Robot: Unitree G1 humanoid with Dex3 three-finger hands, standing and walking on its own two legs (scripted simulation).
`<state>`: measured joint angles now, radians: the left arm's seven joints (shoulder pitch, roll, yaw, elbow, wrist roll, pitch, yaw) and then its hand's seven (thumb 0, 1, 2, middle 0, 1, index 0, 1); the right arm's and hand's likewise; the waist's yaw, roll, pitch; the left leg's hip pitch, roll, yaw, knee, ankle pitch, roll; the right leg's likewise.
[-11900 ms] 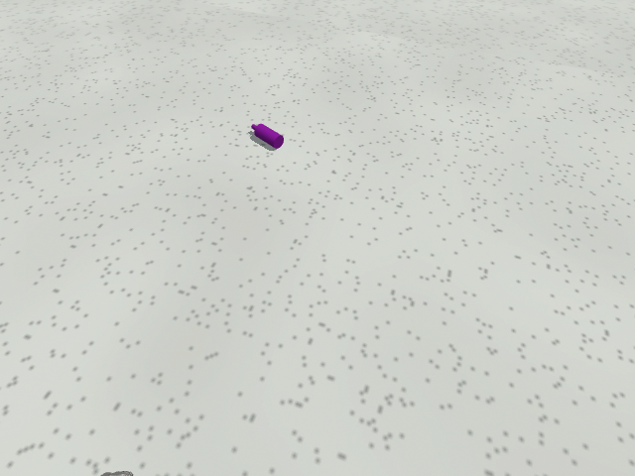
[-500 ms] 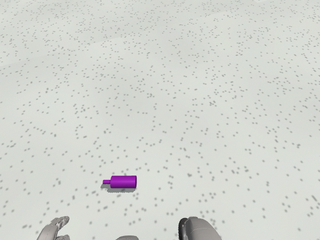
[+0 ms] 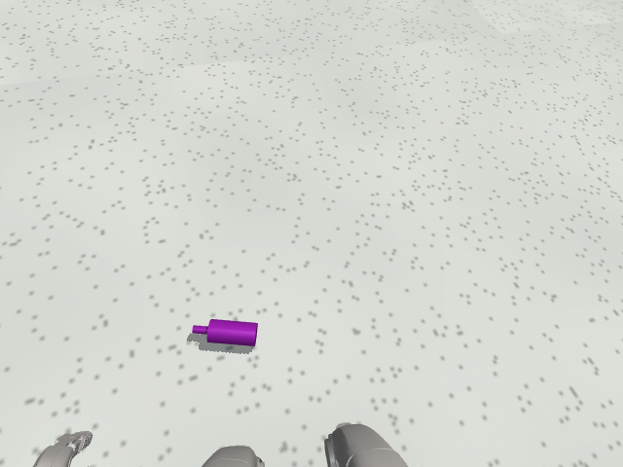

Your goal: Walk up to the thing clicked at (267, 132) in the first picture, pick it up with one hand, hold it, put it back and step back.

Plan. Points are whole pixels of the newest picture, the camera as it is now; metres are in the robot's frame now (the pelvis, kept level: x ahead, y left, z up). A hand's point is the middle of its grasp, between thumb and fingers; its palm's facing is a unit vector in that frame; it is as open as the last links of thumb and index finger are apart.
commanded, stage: walk up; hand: left
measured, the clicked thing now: (224, 331) +0.51 +0.21 -0.73
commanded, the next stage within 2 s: stand in 0.76 s
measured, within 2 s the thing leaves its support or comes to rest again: neither
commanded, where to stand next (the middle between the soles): +0.11 -0.06 m, yaw -3 degrees
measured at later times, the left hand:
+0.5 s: hand out of the picture +0.06 +0.23 -0.11, palm faces -0.02 -0.86 -0.51, open 7.4 cm
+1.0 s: hand (156, 448) +0.15 +0.20 -0.16, palm faces -0.03 -0.96 -0.29, open 7.4 cm
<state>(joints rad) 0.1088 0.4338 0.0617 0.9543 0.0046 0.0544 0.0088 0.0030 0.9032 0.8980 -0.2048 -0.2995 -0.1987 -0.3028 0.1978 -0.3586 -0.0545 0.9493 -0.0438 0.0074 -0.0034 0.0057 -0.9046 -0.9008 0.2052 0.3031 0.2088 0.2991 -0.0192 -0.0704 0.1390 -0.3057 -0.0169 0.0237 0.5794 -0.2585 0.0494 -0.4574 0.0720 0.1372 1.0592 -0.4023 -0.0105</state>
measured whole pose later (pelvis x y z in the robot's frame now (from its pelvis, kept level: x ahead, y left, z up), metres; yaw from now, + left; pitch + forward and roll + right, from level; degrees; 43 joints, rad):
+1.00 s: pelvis +0.06 -0.04 +0.00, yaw +0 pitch -3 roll +0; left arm 0.14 0.37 -0.01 0.99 0.00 -0.01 -0.01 0.00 0.90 0.90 -0.21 -0.30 -0.20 -0.30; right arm 0.13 -0.34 -0.02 1.00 0.00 -0.02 0.00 0.01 -0.91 -0.90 0.20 0.30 0.21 0.30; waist 0.00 -0.05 0.09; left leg -0.21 0.02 -0.03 0.53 -0.28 -0.03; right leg -0.20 -0.04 0.00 0.51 -0.26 0.04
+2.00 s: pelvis +0.06 -0.05 +0.02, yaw +0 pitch -1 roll +0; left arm 0.08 0.36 -0.01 1.13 0.01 -0.01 -0.01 0.00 0.90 0.90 -0.21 -0.30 -0.20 -0.30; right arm 0.08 -0.34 0.00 1.15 -0.01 0.00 0.01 0.01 -0.91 -0.90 0.20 0.30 0.21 0.30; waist -0.01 0.00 0.06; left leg -0.13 0.04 -0.03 0.33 -0.18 -0.05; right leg -0.14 -0.03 -0.01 0.34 -0.18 0.02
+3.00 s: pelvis +0.06 -0.05 +0.02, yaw +0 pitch -2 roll +0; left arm 0.11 0.36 0.00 1.13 0.01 -0.01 -0.01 0.00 0.90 0.90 -0.21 -0.30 -0.20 -0.30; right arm 0.11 -0.35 0.00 1.13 -0.01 0.00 0.01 0.01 -0.91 -0.90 0.20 0.30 0.21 0.30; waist 0.00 0.00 0.06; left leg -0.11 0.05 -0.03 0.32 -0.18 -0.05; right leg -0.12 -0.02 -0.01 0.34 -0.18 0.02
